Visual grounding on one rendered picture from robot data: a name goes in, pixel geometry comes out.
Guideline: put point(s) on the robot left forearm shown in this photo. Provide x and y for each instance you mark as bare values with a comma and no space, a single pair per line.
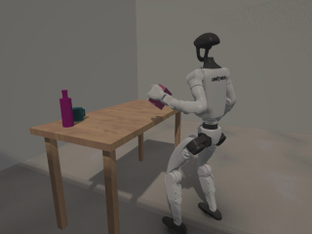
180,105

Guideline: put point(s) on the humanoid robot head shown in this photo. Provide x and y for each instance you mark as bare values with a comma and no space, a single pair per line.
206,41

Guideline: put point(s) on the robot right forearm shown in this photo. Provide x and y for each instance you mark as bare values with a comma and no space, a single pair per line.
226,109

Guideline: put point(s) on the robot right shin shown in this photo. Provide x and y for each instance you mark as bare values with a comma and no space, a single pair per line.
208,187

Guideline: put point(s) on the table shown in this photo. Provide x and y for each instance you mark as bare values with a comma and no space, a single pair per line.
104,129

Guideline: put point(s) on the robot left hand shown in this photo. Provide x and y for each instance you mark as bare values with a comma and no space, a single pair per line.
156,92

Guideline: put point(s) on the sponge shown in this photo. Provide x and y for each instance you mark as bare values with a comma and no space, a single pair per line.
158,103

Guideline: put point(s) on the right robot upper arm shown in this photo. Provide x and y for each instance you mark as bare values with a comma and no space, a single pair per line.
230,94

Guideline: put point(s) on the left robot upper arm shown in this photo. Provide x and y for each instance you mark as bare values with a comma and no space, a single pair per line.
195,82

